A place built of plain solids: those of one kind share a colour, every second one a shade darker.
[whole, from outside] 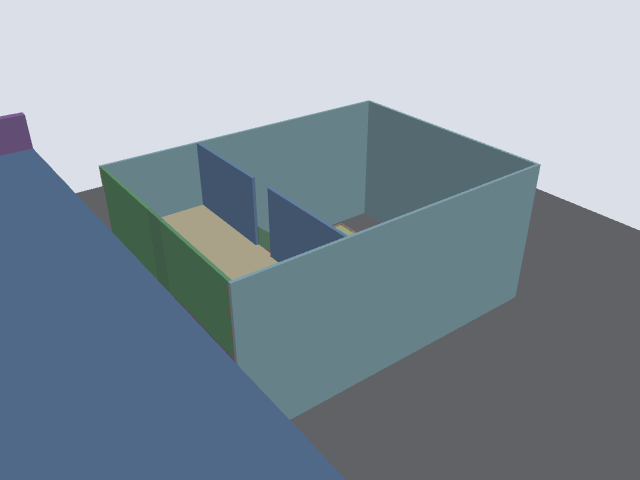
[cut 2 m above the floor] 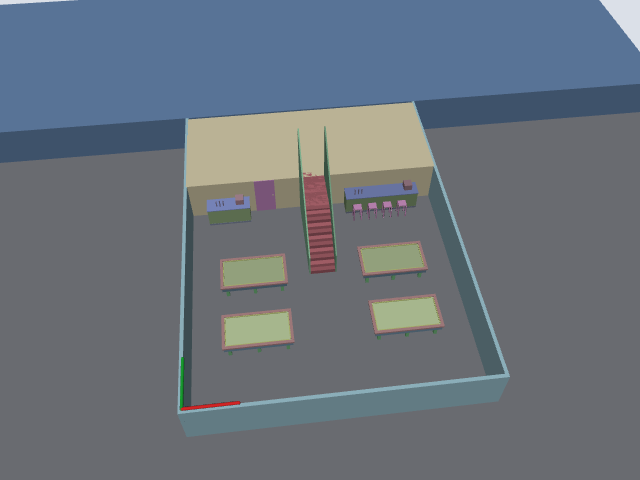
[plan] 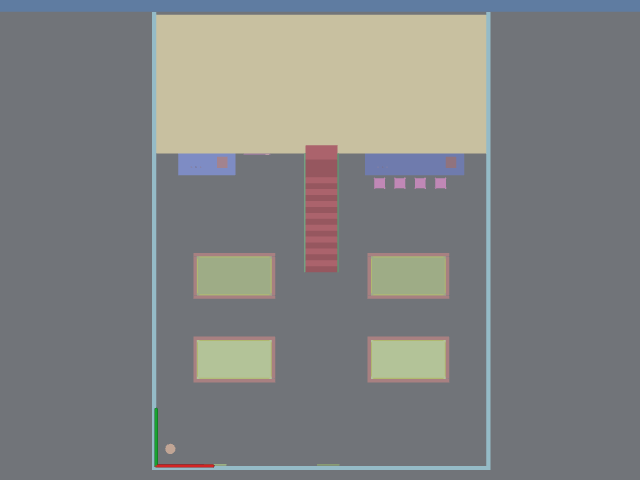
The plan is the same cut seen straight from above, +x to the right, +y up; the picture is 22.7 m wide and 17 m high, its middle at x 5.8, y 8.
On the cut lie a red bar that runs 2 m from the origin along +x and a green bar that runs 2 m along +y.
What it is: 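A billiard hall in the deep basement of an old town building, fitted out in the 1970s to 2010s; 11.7 x 15.9 m; the club room underground, without windows of its own, under a ceiling 2.63 m high; over the flight a stairwell up to the entrance level's ceiling, 7.40 m over the hall's floor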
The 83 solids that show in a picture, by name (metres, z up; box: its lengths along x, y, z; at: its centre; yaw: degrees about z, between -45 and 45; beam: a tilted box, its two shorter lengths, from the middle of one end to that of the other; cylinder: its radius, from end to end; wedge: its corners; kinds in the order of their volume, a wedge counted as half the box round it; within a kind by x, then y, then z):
{
 "street_ground_1": {"box": [39.8, 12.65, 4.05], "at": [5.84, 22.41, 1.98]},
 "upper_1": {"box": [11.79, 4.92, 4.05], "at": [5.84, 13.52, 1.98]},
 "wall_1": {"box": [0.15, 16.23, 7.45], "at": [-0.07, 7.96, 3.67]},
 "wall_2": {"box": [3.79, 0.15, 7.45], "at": [1.75, -0.07, 3.67]},
 "wall_3": {"box": [1.5, 0.15, 7.45], "at": [4.09, -0.07, 3.67]},
 "wall_4": {"box": [7.3, 0.15, 7.45], "at": [8.19, -0.07, 3.67]},
 "wall_5": {"box": [0.15, 16.23, 7.45], "at": [11.77, 7.96, 3.67]},
 "stair_step_1": {"box": [1.14, 0.42, 0.25], "at": [5.85, 7.07, 0.08]},
 "stair_step_2": {"box": [1.14, 0.42, 0.44], "at": [5.85, 7.28, 0.17]},
 "stair_step_3": {"box": [1.14, 0.42, 0.63], "at": [5.85, 7.49, 0.27]},
 "stair_step_4": {"box": [1.14, 0.42, 0.82], "at": [5.85, 7.7, 0.36]},
 "stair_step_5": {"box": [1.14, 0.42, 1.01], "at": [5.85, 7.91, 0.46]},
 "stair_step_6": {"box": [1.14, 0.42, 1.2], "at": [5.85, 8.12, 0.55]},
 "stair_step_7": {"box": [1.14, 0.42, 1.39], "at": [5.85, 8.33, 0.65]},
 "stair_step_8": {"box": [1.14, 0.42, 1.58], "at": [5.85, 8.54, 0.74]},
 "stair_step_9": {"box": [1.14, 0.42, 1.77], "at": [5.85, 8.75, 0.84]},
 "stair_step_10": {"box": [1.14, 0.42, 1.96], "at": [5.85, 8.96, 0.93]},
 "stair_step_11": {"box": [1.14, 0.42, 2.15], "at": [5.85, 9.17, 1.03]},
 "stair_step_12": {"box": [1.14, 0.42, 2.34], "at": [5.85, 9.38, 1.12]},
 "stair_step_13": {"box": [1.14, 0.42, 2.53], "at": [5.85, 9.59, 1.22]},
 "stair_step_14": {"box": [1.14, 0.42, 2.72], "at": [5.85, 9.8, 1.31]},
 "stair_step_15": {"box": [1.14, 0.42, 2.91], "at": [5.85, 10.01, 1.41]},
 "stair_step_16": {"box": [1.14, 0.42, 3.1], "at": [5.85, 10.22, 1.5]},
 "stair_step_17": {"box": [1.14, 0.42, 3.29], "at": [5.85, 10.43, 1.6]},
 "stair_step_18": {"box": [1.14, 0.42, 3.67], "at": [5.85, 10.85, 1.79]},
 "stair_step_19": {"box": [1.14, 0.51, 3.86], "at": [5.85, 11.11, 1.88]},
 "street_hedge_1": {"box": [0.6, 12.65, 2.2], "at": [25.45, 22.41, 5.1]},
 "entrance_wall_1": {"box": [5.23, 0.15, 3.45], "at": [2.62, 11.13, 5.67]},
 "entrance_wall_2": {"box": [5.22, 0.15, 3.45], "at": [9.08, 11.13, 5.67]},
 "window_wall_1": {"box": [5.25, 0.15, 3.4], "at": [2.62, 16.0, 5.7]},
 "window_wall_2": {"box": [5.24, 0.15, 3.4], "at": [9.07, 16.0, 5.7]},
 "counter_1": {"box": [1.99, 0.7, 1.05], "at": [1.79, 10.7, 0.47]},
 "counter_2": {"box": [3.48, 0.7, 1.05], "at": [9.15, 10.7, 0.47]},
 "table_frame_1": {"box": [2.8, 1.53, 0.23], "at": [2.77, 3.77, 0.61]},
 "table_frame_2": {"box": [2.8, 1.53, 0.23], "at": [2.77, 6.73, 0.61]},
 "table_frame_3": {"box": [2.8, 1.53, 0.23], "at": [8.93, 3.77, 0.61]},
 "table_frame_4": {"box": [2.8, 1.53, 0.23], "at": [8.93, 6.73, 0.61]},
 "stair_guard_1": {"wedge": [[5.23, 6.86, -0.02], [5.23, 6.86, 1.15], [5.23, 11.07, -0.02], [5.23, 11.07, 4.96], [5.29, 6.86, -0.02], [5.29, 6.86, 1.15], [5.29, 11.07, -0.02], [5.29, 11.07, 4.96]]},
 "stair_guard_2": {"wedge": [[6.41, 6.86, -0.02], [6.41, 6.86, 1.15], [6.41, 11.07, -0.02], [6.41, 11.07, 4.96], [6.47, 6.86, -0.02], [6.47, 6.86, 1.15], [6.47, 11.07, -0.02], [6.47, 11.07, 4.96]]},
 "table_bed_1": {"box": [2.67, 1.4, 0.045], "at": [2.77, 3.77, 0.75]},
 "table_bed_2": {"box": [2.67, 1.4, 0.045], "at": [2.77, 6.73, 0.75]},
 "table_bed_3": {"box": [2.67, 1.4, 0.045], "at": [8.93, 3.77, 0.75]},
 "table_bed_4": {"box": [2.67, 1.4, 0.045], "at": [8.93, 6.73, 0.75]},
 "street_door_wall_1": {"box": [1.2, 0.15, 3.4], "at": [5.85, 16.0, 5.7]},
 "table_rail_1": {"box": [0.12, 1.38, 0.09], "at": [1.38, 3.77, 0.77]},
 "table_rail_2": {"box": [0.12, 1.38, 0.09], "at": [1.38, 6.73, 0.77]},
 "table_rail_3": {"box": [2.9, 0.12, 0.09], "at": [2.77, 3.02, 0.77]},
 "table_rail_4": {"box": [2.9, 0.12, 0.09], "at": [2.77, 4.52, 0.77]},
 "table_rail_5": {"box": [2.9, 0.12, 0.09], "at": [2.77, 5.98, 0.77]},
 "table_rail_6": {"box": [2.9, 0.12, 0.09], "at": [2.77, 7.48, 0.77]},
 "table_rail_7": {"box": [0.12, 1.38, 0.09], "at": [4.15, 3.77, 0.77]},
 "table_rail_8": {"box": [0.12, 1.38, 0.09], "at": [4.15, 6.73, 0.77]},
 "table_rail_9": {"box": [0.12, 1.38, 0.09], "at": [7.54, 3.77, 0.77]},
 "table_rail_10": {"box": [0.12, 1.38, 0.09], "at": [7.54, 6.73, 0.77]},
 "table_rail_11": {"box": [2.9, 0.12, 0.09], "at": [8.93, 3.02, 0.77]},
 "table_rail_12": {"box": [2.9, 0.12, 0.09], "at": [8.93, 4.52, 0.77]},
 "table_rail_13": {"box": [2.9, 0.12, 0.09], "at": [8.93, 5.98, 0.77]},
 "table_rail_14": {"box": [2.9, 0.12, 0.09], "at": [8.93, 7.48, 0.77]},
 "table_rail_15": {"box": [0.12, 1.38, 0.09], "at": [10.32, 3.77, 0.77]},
 "table_rail_16": {"box": [0.12, 1.38, 0.09], "at": [10.32, 6.73, 0.77]},
 "counter_top_1": {"box": [2.03, 0.78, 0.04], "at": [1.79, 10.68, 1.02]},
 "counter_top_2": {"box": [3.52, 0.78, 0.04], "at": [9.15, 10.68, 1.02]},
 "till_1": {"box": [0.38, 0.4, 0.3], "at": [2.34, 10.75, 1.19]},
 "till_2": {"box": [0.38, 0.4, 0.3], "at": [10.44, 10.75, 1.19]},
 "cue_rack_1": {"box": [0.8, 0.07, 1.49], "at": [6.09, 0.04, 1.0]},
 "table_nose_1": {"box": [2.49, 0.04, 0.08], "at": [2.77, 3.1, 0.76]},
 "table_nose_2": {"box": [2.49, 0.04, 0.08], "at": [2.77, 4.44, 0.76]},
 "table_nose_3": {"box": [2.49, 0.04, 0.08], "at": [2.77, 6.06, 0.76]},
 "table_nose_4": {"box": [2.49, 0.04, 0.08], "at": [2.77, 7.4, 0.76]},
 "table_nose_5": {"box": [2.49, 0.04, 0.08], "at": [8.93, 3.1, 0.76]},
 "table_nose_6": {"box": [2.49, 0.04, 0.08], "at": [8.93, 4.44, 0.76]},
 "table_nose_7": {"box": [2.49, 0.04, 0.08], "at": [8.93, 6.06, 0.76]},
 "table_nose_8": {"box": [2.49, 0.04, 0.08], "at": [8.93, 7.4, 0.76]},
 "service_door_1": {"box": [0.95, 0.03, 2.1], "at": [3.56, 11.04, 1.0]},
 "back_foot_1": {"box": [5.25, 0.15, 0.07], "at": [2.62, 16.0, 4.04]},
 "plant_pot_1": {"cylinder": 0.18, "from": [0.5, 0.6, 0.0], "to": [0.5, 0.6, 0.38]},
 "bar_stool_1": {"box": [0.38, 0.36, 0.06], "at": [7.91, 10.01, 0.73]},
 "bar_stool_2": {"box": [0.38, 0.36, 0.06], "at": [8.63, 10.01, 0.73]},
 "bar_stool_3": {"box": [0.38, 0.36, 0.06], "at": [9.35, 10.01, 0.73]},
 "bar_stool_4": {"box": [0.38, 0.36, 0.06], "at": [10.07, 10.01, 0.73]},
 "back_corner_1": {"box": [0.04, 0.17, 3.25], "at": [0.0, 16.0, 5.62]},
 "counter_kick_1": {"box": [1.99, 0.012, 0.15], "at": [1.79, 10.34, 0.03]},
 "counter_kick_2": {"box": [3.48, 0.012, 0.15], "at": [9.15, 10.34, 0.03]}
}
